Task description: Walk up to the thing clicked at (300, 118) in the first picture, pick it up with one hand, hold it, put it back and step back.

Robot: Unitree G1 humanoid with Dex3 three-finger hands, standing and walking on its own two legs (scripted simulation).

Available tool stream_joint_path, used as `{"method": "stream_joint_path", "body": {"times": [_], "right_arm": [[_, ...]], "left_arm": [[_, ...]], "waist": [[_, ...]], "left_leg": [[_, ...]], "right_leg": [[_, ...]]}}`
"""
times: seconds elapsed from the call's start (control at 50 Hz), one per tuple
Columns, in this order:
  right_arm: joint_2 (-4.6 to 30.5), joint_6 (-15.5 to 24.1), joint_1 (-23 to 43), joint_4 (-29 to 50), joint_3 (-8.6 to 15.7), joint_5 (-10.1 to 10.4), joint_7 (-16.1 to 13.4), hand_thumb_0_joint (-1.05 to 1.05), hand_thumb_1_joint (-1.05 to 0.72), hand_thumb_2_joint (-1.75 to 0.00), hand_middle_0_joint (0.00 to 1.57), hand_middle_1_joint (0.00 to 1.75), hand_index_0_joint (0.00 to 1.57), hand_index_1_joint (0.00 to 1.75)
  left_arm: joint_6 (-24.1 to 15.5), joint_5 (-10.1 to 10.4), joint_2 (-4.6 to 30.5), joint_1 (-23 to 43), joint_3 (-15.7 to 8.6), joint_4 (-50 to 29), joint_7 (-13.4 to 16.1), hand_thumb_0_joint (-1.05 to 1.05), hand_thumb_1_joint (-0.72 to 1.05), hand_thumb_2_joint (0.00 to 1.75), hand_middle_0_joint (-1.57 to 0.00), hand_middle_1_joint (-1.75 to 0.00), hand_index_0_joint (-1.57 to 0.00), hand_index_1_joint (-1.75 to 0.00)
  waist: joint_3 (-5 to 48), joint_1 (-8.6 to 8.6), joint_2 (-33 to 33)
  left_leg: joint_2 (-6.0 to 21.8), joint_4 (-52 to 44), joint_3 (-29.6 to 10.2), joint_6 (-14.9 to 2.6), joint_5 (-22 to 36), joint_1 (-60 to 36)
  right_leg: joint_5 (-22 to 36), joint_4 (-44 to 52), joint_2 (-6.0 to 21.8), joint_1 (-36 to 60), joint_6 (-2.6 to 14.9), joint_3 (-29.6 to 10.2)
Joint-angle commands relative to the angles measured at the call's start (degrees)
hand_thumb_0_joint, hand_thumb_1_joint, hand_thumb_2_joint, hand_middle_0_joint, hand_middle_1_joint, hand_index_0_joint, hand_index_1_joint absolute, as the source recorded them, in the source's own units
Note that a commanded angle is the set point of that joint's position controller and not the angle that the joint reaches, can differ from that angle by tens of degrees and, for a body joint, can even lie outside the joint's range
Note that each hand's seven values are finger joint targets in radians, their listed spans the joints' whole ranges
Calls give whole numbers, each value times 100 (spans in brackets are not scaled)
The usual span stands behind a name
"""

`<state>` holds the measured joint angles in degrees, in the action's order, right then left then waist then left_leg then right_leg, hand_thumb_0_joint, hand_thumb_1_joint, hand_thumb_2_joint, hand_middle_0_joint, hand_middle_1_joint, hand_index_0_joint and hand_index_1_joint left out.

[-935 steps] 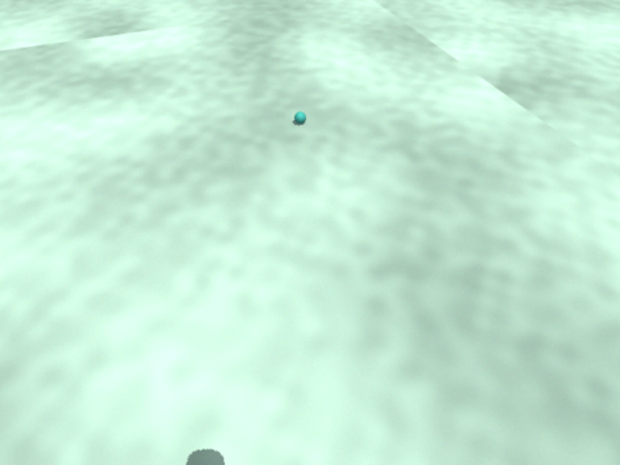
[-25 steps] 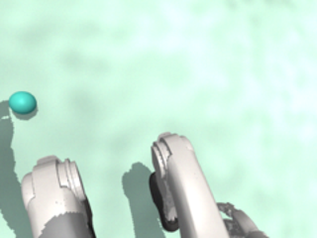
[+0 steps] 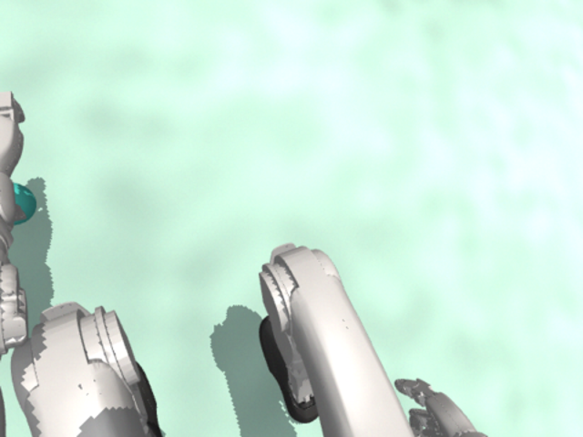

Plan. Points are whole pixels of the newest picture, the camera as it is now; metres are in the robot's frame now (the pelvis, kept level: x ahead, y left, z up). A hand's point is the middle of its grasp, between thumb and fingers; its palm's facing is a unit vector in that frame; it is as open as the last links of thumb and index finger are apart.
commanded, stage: close in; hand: left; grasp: from above
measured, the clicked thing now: (9, 204) +0.49 +0.29 -0.29
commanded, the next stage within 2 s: rest palm in 0.22 s
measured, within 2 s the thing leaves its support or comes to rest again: neither
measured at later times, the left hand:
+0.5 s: hand out of the picture +0.46 +0.30 -0.21, palm faces -0.49 -0.11 -0.87, open 14.2 cm
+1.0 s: hand out of the picture +0.48 +0.30 -0.24, palm faces -0.45 -0.12 -0.88, open 14.2 cm
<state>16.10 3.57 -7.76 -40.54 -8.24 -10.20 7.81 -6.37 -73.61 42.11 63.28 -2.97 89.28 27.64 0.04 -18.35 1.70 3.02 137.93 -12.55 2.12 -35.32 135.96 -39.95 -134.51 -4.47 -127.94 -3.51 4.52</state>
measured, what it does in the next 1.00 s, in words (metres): stands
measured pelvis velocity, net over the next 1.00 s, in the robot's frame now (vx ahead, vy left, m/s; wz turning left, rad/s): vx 0.01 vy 0.01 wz -0.06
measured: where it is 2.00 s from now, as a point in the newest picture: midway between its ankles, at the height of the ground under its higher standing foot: (224, 411)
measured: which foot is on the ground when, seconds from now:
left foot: down 0.00-1.00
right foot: down 0.00-1.00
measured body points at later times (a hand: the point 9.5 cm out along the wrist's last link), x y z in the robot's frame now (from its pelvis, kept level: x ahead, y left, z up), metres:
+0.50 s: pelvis +0.01 +0.00 -0.01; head +0.27 +0.09 +0.34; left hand +0.49 +0.30 -0.16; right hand +0.06 -0.27 -0.10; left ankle +0.08 +0.15 -0.29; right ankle +0.10 -0.13 -0.29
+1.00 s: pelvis +0.01 +0.01 -0.02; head +0.28 +0.09 +0.32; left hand +0.50 +0.30 -0.19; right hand +0.04 -0.25 -0.09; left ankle +0.08 +0.15 -0.29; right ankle +0.10 -0.13 -0.29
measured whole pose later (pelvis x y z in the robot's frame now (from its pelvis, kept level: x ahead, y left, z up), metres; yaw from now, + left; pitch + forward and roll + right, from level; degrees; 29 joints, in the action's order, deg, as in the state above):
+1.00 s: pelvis +0.01 +0.01 -0.02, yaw -3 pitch +29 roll -11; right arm 17.3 9.9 -6.7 -39.1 -14.3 -13.4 11.9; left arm -6.9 -69.9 53.1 61.4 -7.7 97.0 31.4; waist -7.9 -21.2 5.5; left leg 3.6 143.3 -15.6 2.0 -38.2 136.1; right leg -41.1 -137.3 -6.3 -127.6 -4.7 6.3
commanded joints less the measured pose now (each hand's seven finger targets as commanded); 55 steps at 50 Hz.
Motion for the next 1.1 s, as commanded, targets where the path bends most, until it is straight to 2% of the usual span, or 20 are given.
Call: {"method": "stream_joint_path", "body": {"times": [0.0,0.08,0.16,0.2,0.22,0.26,0.28,0.36,0.42,0.46,0.5,0.6,0.62,0.68,0.72,0.76,0.84,0.92,1.0,1.08], "right_arm": [[1473,26,-955,179,357,50,-22,0,-91,-90,20,30,20,30],[1459,34,-959,251,304,128,-34,0,-90,-90,20,30,20,30],[1442,57,-1071,227,337,185,-34,0,-90,-90,20,30,20,30],[1494,72,-1103,236,357,162,-59,0,-90,-90,20,30,20,30],[1488,77,-1160,204,326,145,-60,0,-90,-90,20,30,20,30],[1508,43,-1288,85,322,91,-60,0,-90,-90,20,30,20,30],[1496,41,-1303,32,320,99,-82,0,-90,-90,20,30,20,30],[1589,41,-1360,12,312,32,-63,0,-90,-90,20,30,20,30],[1595,36,-1314,-33,265,-27,-48,0,-90,-90,20,30,20,30],[1600,73,-1283,-53,237,-88,-16,0,-90,-90,20,30,20,30],[1638,103,-1202,-63,234,-129,18,0,-90,-90,20,30,20,30],[1670,253,-1045,-46,177,-258,158,0,-90,-90,20,30,20,30],[1701,271,-979,1,167,-264,173,0,-89,-90,20,30,20,30],[1735,396,-859,24,138,-291,239,0,-90,-90,20,30,20,30],[1815,449,-843,77,135,-276,254,0,-90,-90,20,30,20,30],[1805,537,-870,114,103,-292,305,0,-89,-90,20,30,20,30],[1841,625,-861,151,9,-252,328,0,-90,-90,20,30,20,30],[1887,652,-1062,111,-41,-276,344,0,-90,-90,20,30,20,30],[1902,651,-1055,112,-84,-295,356,0,-90,-90,20,30,20,30],[1863,617,-1040,61,-123,-356,361,0,-90,-90,20,30,20,30]], "left_arm": [[440,129,1717,1812,-245,-406,276,0,-56,103,-8,-104,-8,-105],[603,476,1958,1330,-363,-433,30,0,-56,101,-9,-100,-9,-100],[476,845,1734,1333,-152,-583,-487,0,-56,98,-7,-101,-7,-101],[275,922,1958,1300,-280,-693,-655,0,-57,97,-7,-102,-7,-101],[165,887,1744,1335,-74,-813,-775,0,-57,99,-7,-101,-7,-101],[-81,786,1879,1383,-124,-1001,-852,0,-56,98,-8,-104,-9,-103],[-195,818,1643,1369,14,-1032,-864,0,-56,96,-7,-103,-8,-102],[-609,601,1642,1398,50,-1265,-654,0,-58,99,-7,-101,-6,-102],[-770,442,1871,1471,-186,-1274,-285,0,-56,100,-7,-99,-6,-100],[-772,288,1767,1387,-157,-992,-15,0,-57,102,-7,-99,-6,-100],[-717,111,1938,1306,-317,-861,249,0,-56,104,-8,-98,-6,-100],[-455,-119,2029,1527,-374,-363,729,0,-55,105,-8,-98,-6,-100],[-383,-88,2071,1569,-416,-411,804,0,-54,104,-8,-98,-7,-100],[-179,-4,1912,1556,-244,19,906,0,-52,104,-9,-100,-7,-101],[-96,74,2081,1603,-314,-60,901,0,-52,101,-8,-100,-7,-100],[5,175,1869,1462,-182,137,788,0,-53,98,-7,-98,-7,-98],[26,419,2232,1439,-355,86,712,0,-54,98,-6,-99,-6,-99],[-51,438,2413,1242,-539,150,537,0,-55,98,-7,-98,-6,-99],[-207,499,2568,1086,-632,42,471,0,-56,100,-7,-97,-5,-98],[-388,443,2539,1059,-514,-63,460,0,-55,100,-7,-98,-6,-99]], "waist": [[3883,121,-2168],[3952,253,-1631],[3560,40,-1139],[3554,-16,-1049],[3545,-46,-1097],[3704,-65,-1291],[3593,-60,-1292],[3721,-138,-1752],[3858,-72,-2011],[3650,-156,-2107],[3725,-96,-2280],[3303,-260,-2429],[3449,-196,-2488],[3166,-328,-2434],[3297,-270,-2388],[3120,-390,-2298],[3264,-284,-2169],[3027,-431,-1999],[3109,-373,-2092],[3149,-393,-2231]], "left_leg": [[-63,-1185,867,-365,380,-3044],[-83,-1059,920,-456,367,-2482],[-71,-997,802,-500,132,-2144],[-52,-926,722,-478,134,-2099],[-68,-908,749,-464,250,-2250],[-47,-858,730,-418,481,-2374],[-69,-805,726,-385,492,-2493],[-35,-778,653,-294,776,-3107],[-18,-772,648,-278,908,-3284],[1,-801,624,-267,921,-3374],[25,-783,612,-253,1084,-3559],[32,-796,623,-239,859,-3363],[41,-811,616,-238,873,-3389],[50,-766,634,-262,624,-3194],[48,-795,607,-269,527,-3152],[62,-740,579,-285,493,-3187],[80,-715,518,-312,576,-3035],[86,-620,485,-338,654,-2941],[100,-618,455,-318,735,-2968],[123,-583,430,-302,724,-2985]], "right_leg": [[1168,1435,-95,1556,519,586],[1078,1543,-124,2153,434,394],[830,1597,-133,2087,404,414],[775,1557,-138,2216,403,404],[948,1576,-99,2231,395,471],[1225,1479,-118,2475,379,480],[1234,1486,-105,2277,404,558],[1573,1353,-107,2188,413,745],[1699,1287,-119,2170,408,789],[1717,1234,-118,1984,418,854],[1845,1138,-132,1857,433,889],[1722,1049,-136,1604,456,925],[1730,1072,-147,1650,456,930],[1545,1099,-167,1522,445,923],[1425,1125,-168,1574,446,955],[1401,1100,-179,1545,424,956],[1469,1113,-197,1811,426,959],[1539,1059,-197,1860,393,972],[1629,1087,-227,2064,398,986],[1673,1090,-261,2169,391,1008]]}}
